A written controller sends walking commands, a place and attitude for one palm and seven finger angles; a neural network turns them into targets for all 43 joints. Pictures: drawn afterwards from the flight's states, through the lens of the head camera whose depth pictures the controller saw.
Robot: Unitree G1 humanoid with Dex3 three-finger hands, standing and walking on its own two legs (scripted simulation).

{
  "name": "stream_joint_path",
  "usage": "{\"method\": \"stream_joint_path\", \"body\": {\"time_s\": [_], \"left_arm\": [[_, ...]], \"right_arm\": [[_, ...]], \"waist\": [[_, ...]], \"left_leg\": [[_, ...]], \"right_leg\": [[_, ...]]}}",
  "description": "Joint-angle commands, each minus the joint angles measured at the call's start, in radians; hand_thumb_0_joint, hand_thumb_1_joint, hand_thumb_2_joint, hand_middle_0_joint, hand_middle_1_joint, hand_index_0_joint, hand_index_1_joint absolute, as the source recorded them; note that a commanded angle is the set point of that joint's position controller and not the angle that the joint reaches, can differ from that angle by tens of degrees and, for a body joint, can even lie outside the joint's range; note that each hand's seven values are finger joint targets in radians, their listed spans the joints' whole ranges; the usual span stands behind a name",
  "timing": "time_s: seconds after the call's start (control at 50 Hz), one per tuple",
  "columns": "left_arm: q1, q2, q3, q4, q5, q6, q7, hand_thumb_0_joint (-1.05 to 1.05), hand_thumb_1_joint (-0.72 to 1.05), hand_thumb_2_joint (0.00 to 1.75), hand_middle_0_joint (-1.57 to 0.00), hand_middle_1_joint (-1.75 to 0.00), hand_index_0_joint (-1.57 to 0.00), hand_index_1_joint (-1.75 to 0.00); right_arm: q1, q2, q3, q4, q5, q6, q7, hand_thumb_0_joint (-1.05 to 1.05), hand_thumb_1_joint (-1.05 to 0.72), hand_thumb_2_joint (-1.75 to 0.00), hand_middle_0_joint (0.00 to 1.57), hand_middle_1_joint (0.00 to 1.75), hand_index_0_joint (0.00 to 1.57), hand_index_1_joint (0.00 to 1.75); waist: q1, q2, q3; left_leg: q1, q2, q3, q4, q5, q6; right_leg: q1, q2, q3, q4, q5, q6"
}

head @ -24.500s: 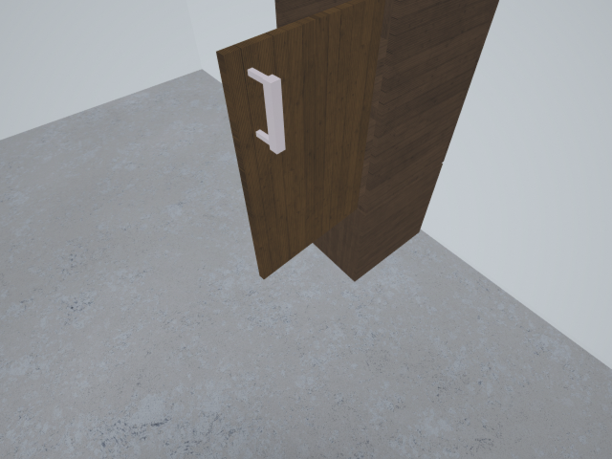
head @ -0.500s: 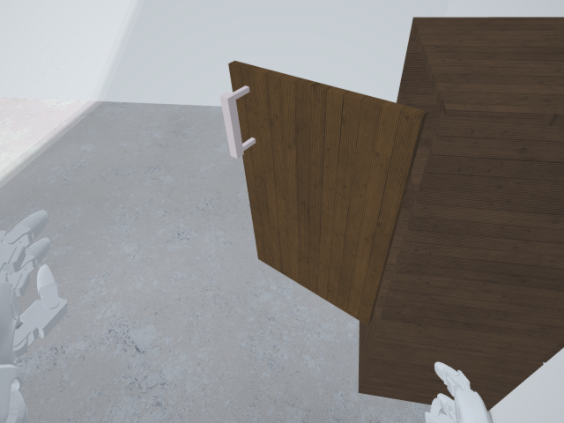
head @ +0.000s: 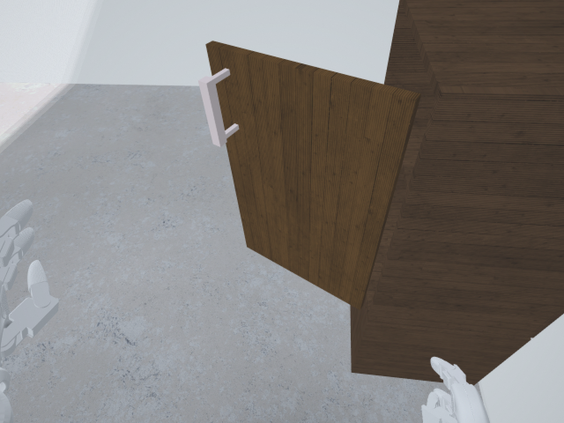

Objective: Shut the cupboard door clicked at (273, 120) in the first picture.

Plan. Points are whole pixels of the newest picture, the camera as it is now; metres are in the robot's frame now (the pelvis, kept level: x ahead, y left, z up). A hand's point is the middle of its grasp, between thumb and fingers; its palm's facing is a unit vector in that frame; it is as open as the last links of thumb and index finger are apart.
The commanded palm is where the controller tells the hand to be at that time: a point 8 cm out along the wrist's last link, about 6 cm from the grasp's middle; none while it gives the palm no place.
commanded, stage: step back with the hand held close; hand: left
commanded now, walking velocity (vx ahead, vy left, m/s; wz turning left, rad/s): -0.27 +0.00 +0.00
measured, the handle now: (221, 108) +0.60 +0.17 +0.15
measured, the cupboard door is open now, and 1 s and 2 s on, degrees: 62 62 62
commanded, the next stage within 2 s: stop stepping back and stand still in 1.32 s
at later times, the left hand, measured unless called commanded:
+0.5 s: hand out of the picture +0.13 +0.29 +0.15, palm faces +0.43 -0.77 -0.48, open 7.4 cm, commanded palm +0.06 +0.33 +0.17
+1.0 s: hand out of the picture +0.07 +0.29 +0.16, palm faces +0.42 -0.79 -0.45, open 7.4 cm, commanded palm +0.01 +0.33 +0.17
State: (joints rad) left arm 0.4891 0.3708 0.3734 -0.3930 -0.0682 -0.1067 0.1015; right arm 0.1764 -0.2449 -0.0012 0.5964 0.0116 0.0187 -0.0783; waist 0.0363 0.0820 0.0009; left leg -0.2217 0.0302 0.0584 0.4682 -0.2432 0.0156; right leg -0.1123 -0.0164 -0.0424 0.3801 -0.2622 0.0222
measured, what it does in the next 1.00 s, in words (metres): walks backwards: right foot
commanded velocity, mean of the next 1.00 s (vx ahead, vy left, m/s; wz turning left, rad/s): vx -0.32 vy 0.00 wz -0.01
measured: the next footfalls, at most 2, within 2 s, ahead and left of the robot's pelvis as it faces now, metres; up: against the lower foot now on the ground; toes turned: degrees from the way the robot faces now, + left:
right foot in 0.86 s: -0.08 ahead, -0.11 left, +0.00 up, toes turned +7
right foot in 1.30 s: -0.19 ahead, -0.10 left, +0.00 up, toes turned +0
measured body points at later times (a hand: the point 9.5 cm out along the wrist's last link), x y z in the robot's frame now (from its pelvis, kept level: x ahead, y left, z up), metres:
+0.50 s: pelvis -0.07 +0.02 -0.01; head -0.06 +0.03 +0.44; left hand +0.10 +0.33 +0.18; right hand +0.10 -0.22 -0.09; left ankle +0.00 +0.11 -0.74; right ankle -0.04 -0.13 -0.74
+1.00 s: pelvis -0.13 +0.03 -0.02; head -0.11 +0.05 +0.43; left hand +0.04 +0.33 +0.18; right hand +0.05 -0.21 -0.09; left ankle +0.00 +0.11 -0.74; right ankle -0.12 -0.12 -0.74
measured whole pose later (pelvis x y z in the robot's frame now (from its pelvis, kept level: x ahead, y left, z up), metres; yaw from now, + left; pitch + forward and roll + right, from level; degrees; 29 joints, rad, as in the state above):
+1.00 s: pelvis -0.13 +0.03 -0.02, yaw +1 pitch +1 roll -3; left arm 0.54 0.43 0.42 -0.53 -0.05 -0.26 0.14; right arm 0.18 -0.21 -0.01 0.62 0.00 -0.06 -0.08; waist 0.02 0.01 0.00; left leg -0.51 0.02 0.04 0.58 -0.19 0.01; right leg -0.29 0.06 0.08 0.54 -0.27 0.03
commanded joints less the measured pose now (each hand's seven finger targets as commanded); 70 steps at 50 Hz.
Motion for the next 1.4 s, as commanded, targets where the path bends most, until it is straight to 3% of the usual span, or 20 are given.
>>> {"method": "stream_joint_path", "body": {"time_s": [0.0,0.16,0.36,0.46,0.56,0.62,0.72,0.8,0.9,0.94,1.02,1.06,1.08,1.1,1.14,1.22,1.28,1.3,1.34,1.38], "left_arm": [[0.030,0.219,0.142,-0.221,-0.006,-0.063,0.029,0.00,0.90,0.90,-0.20,-0.30,-0.20,-0.30],[0.073,0.260,0.186,-0.286,-0.017,-0.069,0.048,0.00,0.90,0.90,-0.20,-0.30,-0.20,-0.30],[0.014,0.227,0.176,-0.277,0.010,-0.124,0.062,0.00,0.90,0.90,-0.20,-0.30,-0.20,-0.30],[-0.001,0.227,0.191,-0.284,0.026,-0.157,0.066,0.00,0.90,0.90,-0.20,-0.30,-0.20,-0.30],[-0.035,0.219,0.161,-0.302,0.021,-0.175,0.073,0.00,0.90,0.90,-0.20,-0.30,-0.20,-0.30],[-0.083,0.216,0.142,-0.305,0.026,-0.183,0.085,0.00,0.90,0.90,-0.20,-0.30,-0.20,-0.30],[-0.055,0.228,0.193,-0.301,0.039,-0.216,0.080,0.00,0.90,0.90,-0.20,-0.30,-0.20,-0.30],[0.044,0.222,0.208,-0.274,0.023,-0.218,0.053,0.00,0.90,0.90,-0.20,-0.30,-0.20,-0.30],[-0.003,0.260,0.175,-0.329,0.003,-0.224,0.060,0.00,0.90,0.90,-0.20,-0.30,-0.20,-0.30],[-0.009,0.276,0.179,-0.315,0.011,-0.213,0.071,0.00,0.90,0.90,-0.20,-0.30,-0.20,-0.30],[-0.017,0.288,0.191,-0.302,0.010,-0.214,0.072,0.00,0.90,0.90,-0.20,-0.30,-0.20,-0.30],[-0.027,0.269,0.199,-0.292,0.011,-0.232,0.061,0.00,0.90,0.90,-0.20,-0.30,-0.20,-0.30],[-0.026,0.272,0.227,-0.282,0.020,-0.241,0.058,0.00,0.90,0.90,-0.20,-0.30,-0.20,-0.30],[-0.012,0.266,0.242,-0.281,0.014,-0.235,0.053,0.00,0.90,0.90,-0.20,-0.30,-0.20,-0.30],[0.014,0.256,0.215,-0.306,-0.004,-0.226,0.040,0.00,0.90,0.90,-0.20,-0.30,-0.20,-0.30],[0.059,0.228,0.155,-0.371,-0.029,-0.221,0.038,0.00,0.90,0.90,-0.20,-0.30,-0.20,-0.30],[-0.046,0.307,0.190,-0.382,-0.014,-0.220,0.061,0.00,0.90,0.90,-0.20,-0.30,-0.20,-0.30],[-0.135,0.293,0.148,-0.398,-0.002,-0.217,0.066,0.00,0.90,0.90,-0.20,-0.30,-0.20,-0.30],[-0.126,0.265,0.125,-0.321,0.011,-0.190,0.063,0.00,0.90,0.90,-0.20,-0.30,-0.20,-0.30],[-0.102,0.290,0.160,-0.309,0.009,-0.177,0.059,0.00,0.90,0.90,-0.20,-0.30,-0.20,-0.30]], "right_arm": [[-0.102,-0.099,-0.049,-0.193,0.010,-0.006,-0.015,0.00,-0.90,-0.90,0.20,0.30,0.20,0.30],[-0.085,-0.108,-0.057,-0.237,0.017,0.018,-0.028,0.00,-0.90,-0.90,0.20,0.30,0.20,0.30],[-0.068,-0.128,-0.054,-0.227,0.014,-0.038,-0.033,0.00,-0.90,-0.90,0.20,0.30,0.20,0.30],[-0.053,-0.126,-0.056,-0.214,0.008,-0.080,-0.034,0.00,-0.90,-0.90,0.20,0.30,0.20,0.30],[-0.024,-0.105,-0.054,-0.171,-0.006,-0.109,-0.025,0.00,-0.90,-0.90,0.20,0.30,0.20,0.30],[-0.030,-0.107,-0.049,-0.148,-0.013,-0.121,-0.027,0.00,-0.90,-0.90,0.20,0.30,0.20,0.30],[-0.063,-0.128,-0.056,-0.156,-0.005,-0.144,-0.032,0.00,-0.90,-0.90,0.20,0.30,0.20,0.30],[-0.070,-0.114,-0.061,-0.160,-0.008,-0.139,-0.013,0.00,-0.90,-0.90,0.20,0.30,0.20,0.30],[-0.043,-0.076,-0.063,-0.120,-0.004,-0.134,-0.002,0.00,-0.90,-0.90,0.20,0.30,0.20,0.30],[-0.053,-0.070,-0.060,-0.118,-0.012,-0.120,-0.007,0.00,-0.90,-0.90,0.20,0.30,0.20,0.30],[-0.075,-0.084,-0.063,-0.127,-0.006,-0.104,-0.023,0.00,-0.90,-0.90,0.20,0.30,0.20,0.30],[-0.095,-0.121,-0.067,-0.151,-0.002,-0.119,-0.026,0.00,-0.90,-0.90,0.20,0.30,0.20,0.30],[-0.121,-0.148,-0.070,-0.159,-0.011,-0.133,-0.032,0.00,-0.90,-0.90,0.20,0.30,0.20,0.30],[-0.109,-0.136,-0.072,-0.149,-0.022,-0.132,-0.032,0.00,-0.90,-0.90,0.20,0.30,0.20,0.30],[-0.087,-0.107,-0.073,-0.143,-0.021,-0.130,-0.013,0.00,-0.90,-0.90,0.20,0.30,0.20,0.30],[-0.051,-0.086,-0.066,-0.118,-0.015,-0.143,0.012,0.00,-0.90,-0.90,0.20,0.30,0.20,0.30],[-0.007,-0.066,-0.060,-0.072,-0.032,-0.133,0.004,0.00,-0.90,-0.90,0.20,0.30,0.20,0.30],[-0.021,-0.058,-0.048,-0.075,-0.032,-0.144,-0.003,0.00,-0.90,-0.90,0.20,0.30,0.20,0.30],[-0.036,-0.078,-0.063,-0.070,-0.017,-0.148,-0.016,0.00,-0.90,-0.90,0.20,0.30,0.20,0.30],[-0.075,-0.088,-0.054,-0.079,-0.021,-0.133,-0.025,0.00,-0.90,-0.90,0.20,0.30,0.20,0.30]], "waist": [[-0.016,-0.059,-0.199],[-0.018,-0.018,-0.210],[-0.029,0.043,-0.061],[-0.024,0.057,-0.064],[-0.038,-0.100,-0.052],[-0.046,-0.075,-0.042],[-0.025,0.141,-0.099],[-0.020,0.089,-0.082],[-0.046,-0.180,-0.173],[-0.052,-0.176,-0.170],[-0.054,-0.079,-0.142],[-0.053,0.081,-0.073],[-0.042,0.223,-0.058],[-0.027,0.242,-0.092],[-0.018,0.136,-0.140],[-0.026,0.130,-0.202],[-0.059,-0.116,-0.185],[-0.066,-0.164,-0.160],[-0.073,-0.196,-0.083],[-0.070,-0.046,-0.031]], "left_leg": [[0.131,0.042,-0.038,0.020,0.460,0.022],[0.056,0.081,-0.065,-0.013,0.472,0.024],[-0.330,0.104,-0.161,-0.162,-0.310,0.065],[-0.444,0.114,-0.185,-0.164,-0.421,0.080],[-0.215,0.032,-0.132,0.024,-0.259,0.029],[-0.131,0.045,-0.148,0.009,-0.226,0.024],[-0.428,0.204,-0.317,-0.271,-0.432,0.097],[-0.505,0.199,-0.280,-0.225,-0.423,0.097],[-0.022,0.029,-0.072,0.119,-0.057,-0.015],[0.009,0.014,-0.059,0.182,-0.001,-0.021],[0.029,0.066,-0.122,0.044,0.102,-0.002],[-0.181,0.174,-0.256,-0.200,-0.313,0.045],[-0.423,0.271,-0.410,-0.411,-0.575,0.087],[-0.511,0.325,-0.449,-0.456,-0.602,0.090],[-0.383,0.278,-0.327,-0.377,-0.410,0.057],[-0.083,0.194,-0.176,-0.255,-0.165,-0.024],[0.176,0.079,-0.051,0.101,0.013,-0.074],[0.202,0.037,-0.036,0.171,-0.008,-0.074],[0.200,0.014,-0.074,0.227,-0.024,-0.054],[0.095,0.056,-0.153,0.032,0.015,-0.033]], "right_leg": [[-0.048,-0.077,0.039,0.040,0.527,-0.013],[-0.051,-0.041,0.041,0.117,0.441,-0.003],[-0.008,-0.007,0.072,0.116,0.003,-0.013],[0.046,0.011,0.087,0.176,-0.037,-0.018],[-0.243,-0.085,0.218,-0.024,-0.188,-0.071],[-0.332,-0.076,0.189,-0.040,-0.232,-0.063],[0.046,0.078,0.061,0.296,-0.006,-0.007],[0.083,0.076,0.097,0.283,-0.028,-0.023],[-0.308,-0.130,0.318,-0.030,0.106,-0.078],[-0.348,-0.176,0.342,-0.054,0.177,-0.095],[-0.346,-0.043,0.201,0.010,0.097,-0.047],[-0.217,0.076,0.119,0.122,-0.189,-0.018],[-0.005,0.148,0.064,0.317,-0.157,-0.005],[0.104,0.149,0.053,0.431,-0.134,-0.015],[0.039,0.134,0.040,0.396,-0.223,-0.040],[-0.077,0.064,0.032,0.033,-0.191,-0.038],[-0.397,-0.169,0.267,-0.187,-0.097,-0.132],[-0.460,-0.210,0.255,-0.188,-0.022,-0.138],[-0.563,-0.176,0.185,-0.133,-0.114,-0.127],[-0.517,-0.065,0.086,-0.010,-0.115,-0.079]]}}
